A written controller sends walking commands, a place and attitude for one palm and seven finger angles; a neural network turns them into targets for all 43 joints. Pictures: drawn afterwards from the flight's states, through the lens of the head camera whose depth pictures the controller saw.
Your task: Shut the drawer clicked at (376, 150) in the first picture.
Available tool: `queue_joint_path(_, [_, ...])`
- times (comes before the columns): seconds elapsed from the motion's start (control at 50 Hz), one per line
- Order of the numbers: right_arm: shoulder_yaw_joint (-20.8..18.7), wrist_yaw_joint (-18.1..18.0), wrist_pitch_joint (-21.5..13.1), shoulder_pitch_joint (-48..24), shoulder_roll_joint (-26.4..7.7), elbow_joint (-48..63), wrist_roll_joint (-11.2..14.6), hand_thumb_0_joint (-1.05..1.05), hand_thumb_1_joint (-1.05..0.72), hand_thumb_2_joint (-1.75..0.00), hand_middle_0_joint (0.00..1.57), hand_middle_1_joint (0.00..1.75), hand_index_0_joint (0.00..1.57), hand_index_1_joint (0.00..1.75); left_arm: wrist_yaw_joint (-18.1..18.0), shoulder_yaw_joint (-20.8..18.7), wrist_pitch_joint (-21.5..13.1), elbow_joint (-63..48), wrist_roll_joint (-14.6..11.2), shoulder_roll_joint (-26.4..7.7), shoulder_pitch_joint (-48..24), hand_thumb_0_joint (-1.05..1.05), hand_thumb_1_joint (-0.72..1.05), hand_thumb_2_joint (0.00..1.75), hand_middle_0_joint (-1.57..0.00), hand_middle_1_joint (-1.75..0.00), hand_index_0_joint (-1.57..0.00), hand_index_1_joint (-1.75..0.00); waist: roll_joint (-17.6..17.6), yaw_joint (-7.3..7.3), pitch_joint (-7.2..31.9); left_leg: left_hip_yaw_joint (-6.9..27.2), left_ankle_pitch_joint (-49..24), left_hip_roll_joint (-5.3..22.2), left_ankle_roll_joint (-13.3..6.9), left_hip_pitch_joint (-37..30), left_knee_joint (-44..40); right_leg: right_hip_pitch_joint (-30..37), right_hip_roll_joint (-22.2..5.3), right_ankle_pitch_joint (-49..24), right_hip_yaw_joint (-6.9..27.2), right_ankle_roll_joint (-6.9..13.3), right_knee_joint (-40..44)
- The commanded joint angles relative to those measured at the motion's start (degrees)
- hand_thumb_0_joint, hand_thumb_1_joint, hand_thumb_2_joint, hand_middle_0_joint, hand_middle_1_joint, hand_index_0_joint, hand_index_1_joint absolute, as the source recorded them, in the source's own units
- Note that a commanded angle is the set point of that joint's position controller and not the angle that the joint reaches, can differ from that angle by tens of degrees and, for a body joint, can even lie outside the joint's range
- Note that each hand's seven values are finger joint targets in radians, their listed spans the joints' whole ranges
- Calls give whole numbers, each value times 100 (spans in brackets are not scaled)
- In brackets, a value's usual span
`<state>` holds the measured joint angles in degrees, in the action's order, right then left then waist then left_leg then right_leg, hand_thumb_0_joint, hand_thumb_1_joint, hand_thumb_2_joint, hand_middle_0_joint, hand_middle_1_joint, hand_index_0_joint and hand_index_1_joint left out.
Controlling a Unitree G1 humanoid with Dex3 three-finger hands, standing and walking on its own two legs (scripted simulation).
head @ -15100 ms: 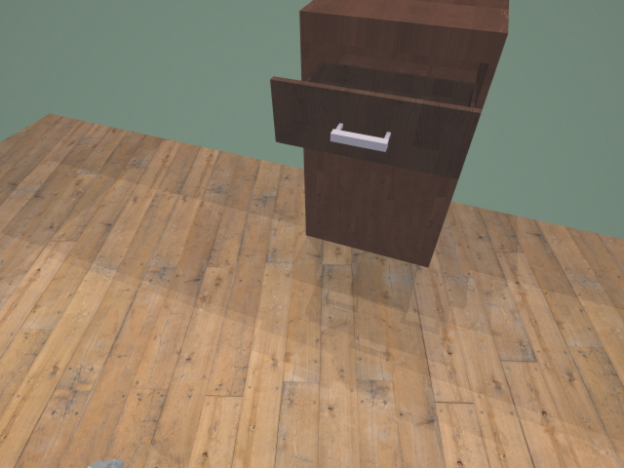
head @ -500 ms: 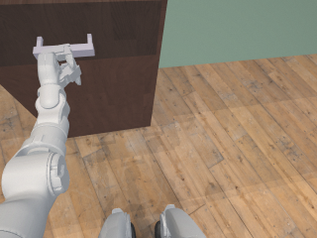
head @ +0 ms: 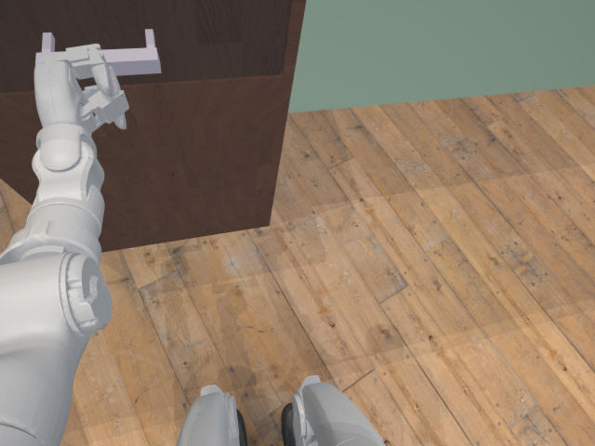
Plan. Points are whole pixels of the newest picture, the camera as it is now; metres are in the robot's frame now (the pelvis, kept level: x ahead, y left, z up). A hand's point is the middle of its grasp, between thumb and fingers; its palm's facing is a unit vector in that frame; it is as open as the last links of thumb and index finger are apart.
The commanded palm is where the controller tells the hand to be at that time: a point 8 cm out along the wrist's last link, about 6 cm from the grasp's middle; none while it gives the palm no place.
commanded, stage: push the drawer shut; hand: left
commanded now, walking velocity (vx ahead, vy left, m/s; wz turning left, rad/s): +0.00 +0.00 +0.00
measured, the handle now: (101, 51) +0.63 +0.18 +0.07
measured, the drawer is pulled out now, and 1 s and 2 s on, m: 0.00 0.00 0.00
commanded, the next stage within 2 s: pull the fist back off the drawer in 0.04 s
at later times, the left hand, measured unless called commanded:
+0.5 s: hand (122, 96) +0.56 +0.15 +0.06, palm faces +0.10 -0.99 -0.03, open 3.1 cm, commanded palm +0.53 +0.17 +0.07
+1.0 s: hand (113, 118) +0.52 +0.16 +0.06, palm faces +0.11 -0.99 -0.02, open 3.3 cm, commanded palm +0.47 +0.20 +0.08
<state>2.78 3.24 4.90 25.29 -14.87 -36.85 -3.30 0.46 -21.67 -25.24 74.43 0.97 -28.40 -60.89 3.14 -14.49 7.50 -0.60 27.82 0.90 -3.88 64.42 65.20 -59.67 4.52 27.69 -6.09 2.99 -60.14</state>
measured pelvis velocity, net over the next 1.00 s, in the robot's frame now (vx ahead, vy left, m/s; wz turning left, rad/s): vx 0.02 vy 0.00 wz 0.01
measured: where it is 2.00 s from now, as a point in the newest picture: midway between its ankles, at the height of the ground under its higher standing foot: outside the picture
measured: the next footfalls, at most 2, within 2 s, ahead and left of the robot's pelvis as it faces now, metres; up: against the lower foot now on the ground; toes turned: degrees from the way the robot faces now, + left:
none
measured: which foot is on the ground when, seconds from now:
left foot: down 0.00-1.00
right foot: down 0.00-1.00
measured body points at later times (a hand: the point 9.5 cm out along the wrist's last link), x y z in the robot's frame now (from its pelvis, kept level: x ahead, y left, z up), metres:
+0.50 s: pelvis -0.03 +0.00 -0.01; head +0.14 +0.04 +0.40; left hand +0.54 +0.20 +0.07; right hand -0.09 -0.25 -0.10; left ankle +0.02 +0.07 -0.65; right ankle +0.00 -0.09 -0.65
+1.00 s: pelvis +0.02 +0.00 +0.01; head +0.15 +0.03 +0.44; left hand +0.51 +0.21 +0.07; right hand +0.03 -0.26 -0.10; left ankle +0.02 +0.07 -0.65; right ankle +0.00 -0.09 -0.65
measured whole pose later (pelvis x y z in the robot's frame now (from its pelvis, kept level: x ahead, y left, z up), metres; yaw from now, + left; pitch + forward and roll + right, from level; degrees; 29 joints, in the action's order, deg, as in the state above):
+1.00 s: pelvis +0.02 +0.00 +0.01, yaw +0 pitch +25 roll -4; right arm 0.7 4.1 6.2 21.0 -14.7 -35.8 -1.9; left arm -0.2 -17.1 -26.7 62.6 -3.0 -20.3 -48.3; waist 2.3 -9.8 8.5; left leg -1.3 28.9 0.3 -4.0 58.5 62.8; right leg -54.1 4.2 28.9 -5.0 2.6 -58.3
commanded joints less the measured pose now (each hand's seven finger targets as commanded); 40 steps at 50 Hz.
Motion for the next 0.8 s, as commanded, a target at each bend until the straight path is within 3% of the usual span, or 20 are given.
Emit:
queue_joint_path(0.0, [-386, -60, -48, 1358, -1212, -28, -32, 0, -90, -90, 20, 30, 20, 30, -247, -6, -385, -1217, 53, -1352, -3885, 0, 90, 90, -140, -160, -140, -160, 934, -485, 2770, 830, -2292, 155, 136, -2948, -419, 62, -3, -1377, 455, -174, 679])
queue_joint_path(0.02, [-364, -80, -59, 1359, -1235, -39, -36, 0, -90, -90, 20, 30, 20, 30, -273, -40, -367, -1150, 82, -1501, -4030, 0, 90, 90, -140, -160, -140, -160, 901, -534, 2713, 836, -2131, 149, 126, -2810, -411, 35, -5, -1259, 458, -173, 683])
queue_joint_path(0.06, [-342, -88, -105, 1337, -1235, -28, -32, 0, -90, -90, 20, 30, 20, 30, -290, 203, -348, -1084, 145, -1327, -4315, 0, 90, 90, -140, -160, -140, -160, 1047, -645, 2583, 918, -1764, 150, 133, -2761, -455, -223, -18, -974, 435, -163, 673])
queue_joint_path(0.12, [-313, -116, -177, 1351, -1276, -56, -56, 0, -90, -90, 20, 30, 20, 30, -358, 259, -344, -1111, 210, -1418, -4694, 0, 90, 90, -140, -160, -140, -160, 1341, -739, 2683, 1092, -1546, 193, 169, -2934, -479, -588, -32, -798, 386, -139, 578])
queue_joint_path(0.18, [-313, -85, -234, 1373, -1275, -24, -71, 0, -90, -90, 20, 30, 20, 30, -361, 355, -285, -1008, 211, -1233, -4613, 0, 90, 90, -140, -160, -140, -160, 1414, -706, 2864, 1169, -1478, 181, 171, -3037, -482, -636, -41, -767, 369, -126, 548])
queue_joint_path(0.26, [-287, -58, -267, 1306, -1313, 5, -64, 0, -90, -90, 20, 30, 20, 30, -338, 282, -148, -938, 193, -1344, -4502, 0, 90, 90, -140, -160, -140, -160, 1428, -606, 2773, 1178, -1074, 168, 164, -2803, -515, -608, -47, -571, 366, -106, 539])
queue_joint_path(0.3, [-288, -42, -279, 1311, -1333, 48, -54, 0, -90, -90, 20, 30, 20, 30, -305, 273, -117, -996, 198, -1343, -4392, 0, 90, 90, -140, -160, -140, -160, 1439, -546, 2935, 1287, -1040, 198, 188, -2977, -572, -654, -53, -568, 337, -102, 495])
queue_joint_path(0.34, [-272, -33, -294, 1258, -1328, 80, -45, 0, -90, -90, 20, 30, 20, 30, -297, 285, -52, -967, 146, -1292, -4277, 0, 90, 90, -140, -160, -140, -160, 1317, -527, 2725, 1238, -818, 187, 168, -2762, -606, -595, -59, -462, 347, -110, 532])
queue_joint_path(0.38, [-272, -30, -311, 1280, -1332, 125, -37, 0, -90, -90, 20, 30, 20, 30, -307, 81, -63, -1043, 106, -1445, -3988, 0, 90, 90, -140, -160, -140, -160, 1308, -385, 2911, 1180, -964, 168, 160, -2784, -611, -401, -43, -516, 353, -92, 516])
queue_joint_path(0.42, [-295, -5, -301, 1234, -1310, 160, -24, 0, -90, -90, 20, 30, 20, 30, -270, 186, -75, -1206, 58, -1245, -3801, 0, 90, 90, -140, -160, -140, -160, 1286, -318, 2931, 1172, -1061, 178, 182, -2882, -646, -343, -47, -571, 348, -94, 535])
queue_joint_path(0.46, [-302, -3, -285, 1226, -1306, 173, -5, 0, -90, -90, 20, 30, 20, 30, -271, 87, -49, -1238, -7, -1293, -3532, 0, 90, 90, -140, -160, -140, -160, 990, -273, 2871, 1017, -1099, 165, 149, -2669, -634, -56, -38, -587, 385, -118, 619])
queue_joint_path(0.48, [-297, 3, -281, 1238, -1302, 192, -6, 0, -90, -90, 20, 30, 20, 30, -260, 8, -72, -1258, 1, -1366, -3344, 0, 90, 90, -140, -160, -140, -160, 1087, -173, 2933, 1029, -1263, 161, 168, -2756, -660, -11, -29, -663, 360, -94, 570])
queue_joint_path(0.5, [-304, 19, -267, 1201, -1281, 226, 18, 0, -90, -90, 20, 30, 20, 30, -238, 99, -60, -1301, -15, -1214, -3159, 0, 90, 90, -140, -160, -140, -160, 1076, -139, 2953, 977, -1340, 159, 170, -2797, -665, 36, -21, -702, 374, -99, 604])
queue_joint_path(0.54, [-327, 9, -223, 1201, -1269, 240, 29, 0, -90, -90, 20, 30, 20, 30, -250, -25, -71, -1338, -30, -1311, -2898, 0, 90, 90, -140, -160, -140, -160, 809, -98, 2860, 870, -1446, 153, 147, -2655, -655, 284, -18, -800, 403, -121, 665])
queue_joint_path(0.6, [-366, 32, -178, 1171, -1215, 296, 48, 0, -90, -90, 20, 30, 20, 30, -205, -32, -168, -1687, -109, -1169, -2461, 0, 90, 90, -140, -160, -140, -160, 894, 95, 3025, 754, -1930, 134, 169, -2879, -685, 595, -2, -1177, 412, -100, 674])
queue_joint_path(0.66, [-425, 50, -109, 1109, -1133, 341, 80, 0, -90, -90, 20, 30, 20, 30, -149, 119, -234, -1917, -246, -746, -1933, 0, 90, 90, -140, -160, -140, -160, 632, 166, 3050, 624, -2316, 107, 168, -2966, -707, 950, 11, -1642, 437, -127, 729])
queue_joint_path(0.7, [-449, 51, -56, 1093, -1127, 341, 96, 0, -90, -90, 20, 30, 20, 30, -131, 68, -269, -2022, -321, -719, -1679, 0, 90, 90, -140, -160, -140, -160, 538, 212, 2966, 565, -2564, 92, 169, -2976, -719, 1111, 11, -1957, 446, -135, 723])
queue_joint_path(0.72, [-468, 57, -29, 1072, -1108, 378, 110, 0, -90, -90, 20, 30, 20, 30, -121, 1, -288, -2086, -344, -730, -1379, 0, 90, 90, -140, -160, -140, -160, 474, 326, 2991, 522, -2629, 68, 167, -2951, -737, 1283, 14, -2070, 468, -133, 737])
queue_joint_path(0.76, [-488, 42, 13, 1012, -1066, 366, 127, 0, -90, -90, 20, 30, 20, 30, -110, 98, -382, -2287, -361, -624, -1485, 0, 90, 90, -140, -160, -140, -160, 403, 279, 2884, 480, -2710, 54, 161, -2929, -733, 1384, -4, -2261, 501, -151, 747])
queue_joint_path(0.78, [-499, 41, 21, 992, -1044, 338, 128, 0, -90, -90, 20, 30, 20, 30, -112, 229, -467, -2442, -357, -482, -1640, 0, 90, 90, -140, -160, -140, -160, 583, 228, 2880, 510, -2892, 67, 170, -3155, -709, 1222, -11, -2349, 488, -144, 712])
